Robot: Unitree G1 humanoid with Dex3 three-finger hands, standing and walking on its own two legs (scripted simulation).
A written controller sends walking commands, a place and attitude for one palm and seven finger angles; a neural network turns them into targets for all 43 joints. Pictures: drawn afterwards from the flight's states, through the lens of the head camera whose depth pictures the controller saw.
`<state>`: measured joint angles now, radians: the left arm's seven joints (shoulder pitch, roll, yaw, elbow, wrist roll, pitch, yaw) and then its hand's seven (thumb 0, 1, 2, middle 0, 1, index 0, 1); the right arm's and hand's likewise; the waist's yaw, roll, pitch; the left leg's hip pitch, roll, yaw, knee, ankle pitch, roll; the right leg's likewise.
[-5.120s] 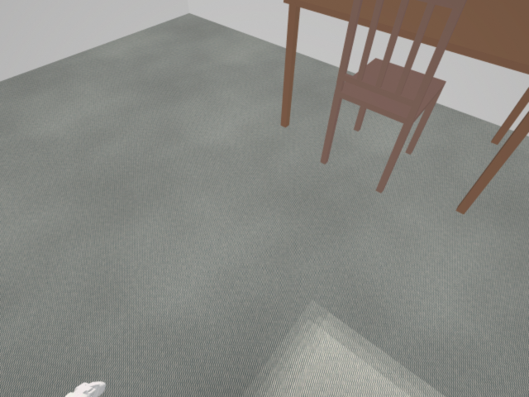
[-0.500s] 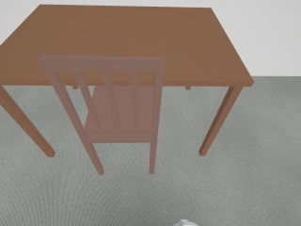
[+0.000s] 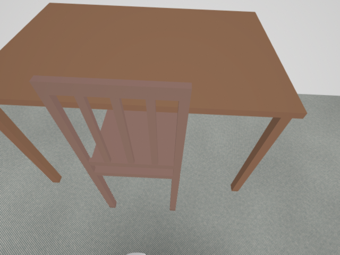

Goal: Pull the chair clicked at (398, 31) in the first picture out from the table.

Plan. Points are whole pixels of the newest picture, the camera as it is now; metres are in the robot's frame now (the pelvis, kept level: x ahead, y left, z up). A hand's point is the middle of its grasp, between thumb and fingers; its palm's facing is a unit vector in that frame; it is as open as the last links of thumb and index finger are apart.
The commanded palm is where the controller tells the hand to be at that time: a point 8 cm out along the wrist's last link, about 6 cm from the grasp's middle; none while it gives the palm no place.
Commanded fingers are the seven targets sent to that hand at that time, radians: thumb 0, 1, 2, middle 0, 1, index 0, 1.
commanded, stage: come to a stop and stand still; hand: left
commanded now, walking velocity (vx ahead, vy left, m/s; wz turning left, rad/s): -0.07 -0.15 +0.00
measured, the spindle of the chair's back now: (124, 135) +0.45 +0.19 -0.05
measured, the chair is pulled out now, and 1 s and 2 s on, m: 0.00 0.00 0.00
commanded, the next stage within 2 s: look again from close up in 1.40 s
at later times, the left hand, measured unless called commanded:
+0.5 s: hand out of the picture -0.02 +0.16 -0.16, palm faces -0.01 -0.97 -0.23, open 7.4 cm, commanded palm none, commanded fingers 0.00 0.90 0.90 -0.20 -0.30 -0.20 -0.30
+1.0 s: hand out of the picture -0.04 +0.10 -0.17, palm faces +0.05 -0.99 -0.16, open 7.4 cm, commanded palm none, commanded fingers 0.00 0.90 0.90 -0.20 -0.30 -0.20 -0.30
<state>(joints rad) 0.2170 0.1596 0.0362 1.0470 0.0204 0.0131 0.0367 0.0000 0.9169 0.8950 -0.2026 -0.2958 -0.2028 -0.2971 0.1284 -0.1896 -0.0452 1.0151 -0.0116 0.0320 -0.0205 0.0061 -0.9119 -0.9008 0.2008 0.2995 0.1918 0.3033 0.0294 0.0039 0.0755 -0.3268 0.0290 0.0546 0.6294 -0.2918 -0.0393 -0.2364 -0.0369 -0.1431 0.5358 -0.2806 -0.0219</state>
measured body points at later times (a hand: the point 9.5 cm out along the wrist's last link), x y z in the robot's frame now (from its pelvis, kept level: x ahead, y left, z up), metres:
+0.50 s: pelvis -0.03 -0.02 +0.01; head -0.02 -0.03 +0.46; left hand -0.02 +0.21 -0.15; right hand -0.01 -0.25 -0.16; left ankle +0.03 +0.11 -0.73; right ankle -0.08 -0.13 -0.73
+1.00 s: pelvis -0.01 -0.05 +0.01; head +0.00 -0.05 +0.46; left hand -0.04 +0.15 -0.16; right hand -0.05 -0.24 -0.16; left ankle +0.03 +0.11 -0.73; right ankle -0.08 -0.13 -0.73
